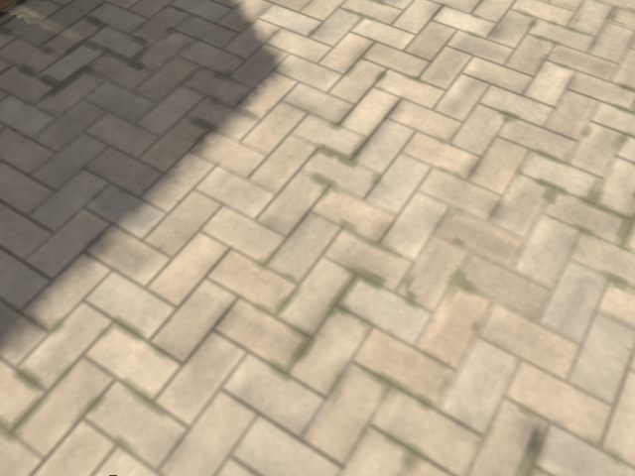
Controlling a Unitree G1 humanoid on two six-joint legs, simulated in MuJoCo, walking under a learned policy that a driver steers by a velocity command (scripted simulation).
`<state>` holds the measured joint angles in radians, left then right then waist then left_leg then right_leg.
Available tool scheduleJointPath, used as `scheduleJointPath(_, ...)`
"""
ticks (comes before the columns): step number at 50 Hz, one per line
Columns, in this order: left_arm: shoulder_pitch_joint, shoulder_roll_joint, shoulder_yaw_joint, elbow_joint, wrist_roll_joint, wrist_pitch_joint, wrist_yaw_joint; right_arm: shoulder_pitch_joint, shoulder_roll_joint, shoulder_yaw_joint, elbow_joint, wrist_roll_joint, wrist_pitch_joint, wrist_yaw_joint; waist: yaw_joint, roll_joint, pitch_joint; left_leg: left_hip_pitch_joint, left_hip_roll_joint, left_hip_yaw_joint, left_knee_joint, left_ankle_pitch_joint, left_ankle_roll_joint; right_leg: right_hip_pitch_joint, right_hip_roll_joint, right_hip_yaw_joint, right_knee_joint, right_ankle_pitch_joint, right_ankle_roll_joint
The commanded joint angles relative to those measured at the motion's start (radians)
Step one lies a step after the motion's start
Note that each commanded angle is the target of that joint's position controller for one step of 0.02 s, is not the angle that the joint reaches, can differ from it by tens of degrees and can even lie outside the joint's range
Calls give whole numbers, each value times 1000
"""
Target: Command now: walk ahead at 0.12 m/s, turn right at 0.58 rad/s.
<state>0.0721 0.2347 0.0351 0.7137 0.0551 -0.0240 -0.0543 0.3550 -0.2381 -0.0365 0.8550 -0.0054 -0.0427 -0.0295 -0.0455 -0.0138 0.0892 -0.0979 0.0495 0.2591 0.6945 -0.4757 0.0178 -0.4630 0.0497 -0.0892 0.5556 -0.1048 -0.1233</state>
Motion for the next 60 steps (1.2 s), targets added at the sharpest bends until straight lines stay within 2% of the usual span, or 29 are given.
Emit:
scheduleJointPath(1, 309, 320, 101, -10, -47, -1, 35, 100, -102, -24, -129, 1, 20, 4, 99, -213, -488, -475, -112, -200, 763, -223, -36, 739, -461, 697, -62, 840, -332)
scheduleJointPath(2, 279, 267, 95, -29, -69, 22, 45, 40, -137, -27, -116, -22, 30, 4, 117, -33, -435, -529, -38, -295, 757, -123, -41, 666, -420, 607, -125, 650, -307)
scheduleJointPath(3, 205, 209, 77, -33, -71, 32, 53, -35, -129, -25, -132, -16, 28, 6, 101, -16, -280, -542, -16, -291, 704, -41, -43, 513, -372, 525, -175, 509, -275)
scheduleJointPath(4, 159, 158, 61, -28, -63, 38, 57, -70, -125, -25, -132, -22, 28, 4, 65, 26, -177, -525, 11, -294, 610, 7, -49, 391, -304, 465, -214, 437, -214)
scheduleJointPath(5, 142, 139, 56, -26, -65, 38, 61, -69, -125, -26, -138, -32, 41, 4, 41, 4, -141, -481, 23, -300, 538, 35, -55, 313, -252, 421, -230, 415, -177)
scheduleJointPath(6, 130, 131, 53, -26, -57, 38, 60, -39, -119, -25, -127, -38, 58, 4, 25, -9, -150, -425, 15, -293, 509, 55, -58, 265, -222, 388, -239, 405, -153)
scheduleJointPath(9, 140, 172, 67, -24, -43, 26, 49, -29, -97, -22, -129, -30, 82, 7, 16, -17, -191, -382, -9, -291, 437, 84, -63, 223, -185, 378, -242, 355, -127)
scheduleJointPath(16, 187, 193, 82, -26, -36, 52, 52, -178, -112, -27, -180, -24, 95, 0, 76, -90, -140, -447, -29, -325, 245, 119, -71, 223, -160, 528, -314, -206, -97)
scheduleJointPath(23, 180, 175, 75, -20, -22, 59, 47, -145, -106, -16, -176, 0, 71, -9, 77, -123, -151, -252, -85, -291, 10, 53, -16, 209, -163, 568, -256, -56, -82)
scheduleJointPath(25, 168, 169, 70, -12, -34, 66, 51, -76, -95, -13, -159, 1, 60, -14, 39, -109, -144, -124, -98, -276, -205, 134, 14, 174, -143, 572, -219, -34, -45)
scheduleJointPath(26, 175, 155, 64, -7, -44, 65, 58, -56, -104, -14, -153, -7, 52, -19, 29, -77, -135, -46, -72, -298, -342, 196, 32, 126, -110, 553, -190, -108, 0)
scheduleJointPath(27, 216, 105, 50, -8, -50, 61, 62, -86, -165, -21, -171, -24, 45, -25, 60, 87, -131, -9, 109, -495, -465, 123, 70, 60, -28, 460, -49, -288, 59)
scheduleJointPath(28, 188, 109, 52, -29, -56, 53, 67, -156, -241, -34, -200, -32, 45, -17, 64, 231, -75, -76, 307, -749, -530, 211, 168, -61, 146, 249, 93, -378, 95)
scheduleJointPath(29, 168, 161, 63, -17, -19, 50, 67, -130, -201, -31, -179, -36, 41, -9, 47, 152, -84, -152, 314, -725, -509, 196, 220, 7, 86, 254, 260, -399, 103)
scheduleJointPath(30, 184, 156, 64, -3, -20, 47, 58, -138, -161, -20, -171, -30, 36, 0, 66, 129, -78, -140, 251, -673, -523, 69, 204, -4, 78, 257, 326, -338, 99)
scheduleJointPath(33, 221, 148, 60, 42, -8, 44, 32, -113, -142, -20, -139, -20, 27, 9, 63, 178, -34, -23, 144, -580, -552, -30, 152, -116, 62, 230, 422, -244, 113)
scheduleJointPath(36, 139, 127, 49, 35, -10, 31, 21, -24, -149, -31, -94, -11, 7, 17, 20, 130, -22, 98, 148, -565, -553, 40, 167, -203, 19, 176, 378, -202, 129)
scheduleJointPath(40, 28, 97, 31, 21, -17, 14, 14, 49, -154, -42, -46, -12, -14, 23, -28, 147, -26, 135, 148, -534, -557, 127, 185, -173, -38, 93, 226, -183, 153)
scheduleJointPath(44, -41, 82, 19, 5, -22, 0, 13, 96, -164, -50, -6, -17, -20, 29, -45, 156, -13, 81, 161, -517, -542, 159, 204, -80, -42, 52, 86, -218, 127)
scheduleJointPath(47, -30, 83, 15, 5, -28, -12, 20, 89, -168, -54, 9, -16, -20, 36, -17, 151, -11, -4, 175, -504, -509, 230, 202, 60, -29, 27, -8, -199, 87)
scheduleJointPath(49, 85, 78, 16, 45, -25, -24, 31, 52, -169, -53, 13, -3, -18, 37, 62, 111, -31, -130, 151, -455, -419, 326, 168, 303, -8, 14, -136, -100, 61)
scheduleJointPath(50, 201, 111, 29, 88, -19, -34, 43, 41, -146, -46, 10, -2, -21, 35, 112, 59, -86, -228, 110, -407, -305, 386, 138, 503, -23, 59, -158, -108, 46)
scheduleJointPath(51, 355, 191, 50, 111, 0, -46, 60, 5, -90, -26, -24, 3, -26, 40, 189, -100, -185, -363, 24, -320, -24, 269, 96, 700, -243, 315, -262, -327, 5)
scheduleJointPath(52, 420, 309, 77, 126, -8, -42, 65, 13, -38, -13, -60, 7, -27, 37, 188, -284, -198, -595, -108, -224, 236, -53, 70, 748, -467, 693, -400, -562, -86)
scheduleJointPath(53, 358, 237, 61, 120, -14, -37, 64, 5, -140, -40, -34, -12, -14, 29, 151, -108, -90, -635, -58, -317, 366, -36, 88, 621, -461, 673, -395, -586, -100)
scheduleJointPath(54, 273, 172, 42, 100, -21, -41, 59, 7, -126, -42, -21, -11, -14, 41, 103, -63, -27, -624, -23, -352, 384, 60, 94, 540, -405, 556, -399, -499, -78)
scheduleJointPath(56, 211, 100, 20, 94, -27, -56, 60, 7, -102, -41, 0, -12, -6, 57, 64, -69, -1, -577, 9, -342, 356, 165, 72, 467, -315, 350, -431, -253, -22)
scheduleJointPath(58, 225, 91, 15, 110, -28, -71, 64, 10, -87, -39, 11, -26, 7, 68, 53, -81, -22, -564, 4, -321, 383, 231, 49, 462, -272, 227, -422, -19, -2)
scheduleJointPath(60, 267, 95, 16, 135, -36, -81, 63, -38, -72, -38, -6, -26, 14, 75, 50, -67, -20, -611, 8, -310, 398, 278, 34, 470, -270, 153, -417, 157, -4)
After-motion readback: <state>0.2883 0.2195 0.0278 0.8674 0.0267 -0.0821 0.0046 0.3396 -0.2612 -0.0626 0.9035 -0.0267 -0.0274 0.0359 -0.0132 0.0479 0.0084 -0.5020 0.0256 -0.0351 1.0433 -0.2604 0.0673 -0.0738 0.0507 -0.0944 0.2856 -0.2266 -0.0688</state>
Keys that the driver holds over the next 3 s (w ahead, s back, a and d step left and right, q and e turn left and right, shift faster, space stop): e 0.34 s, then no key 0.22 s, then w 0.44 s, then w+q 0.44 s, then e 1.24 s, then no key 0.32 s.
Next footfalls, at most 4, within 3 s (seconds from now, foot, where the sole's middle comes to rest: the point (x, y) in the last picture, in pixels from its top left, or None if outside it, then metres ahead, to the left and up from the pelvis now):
0.54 left None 0.13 0.13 -0.75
1.00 right None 0.19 -0.11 -0.75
1.50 left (334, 410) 0.55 -0.02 -0.75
2.04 right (416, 409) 0.54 -0.19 -0.75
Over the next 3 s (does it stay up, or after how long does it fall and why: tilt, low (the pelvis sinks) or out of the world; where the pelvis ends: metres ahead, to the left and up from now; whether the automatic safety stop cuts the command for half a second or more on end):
stays up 0.51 -0.07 0.02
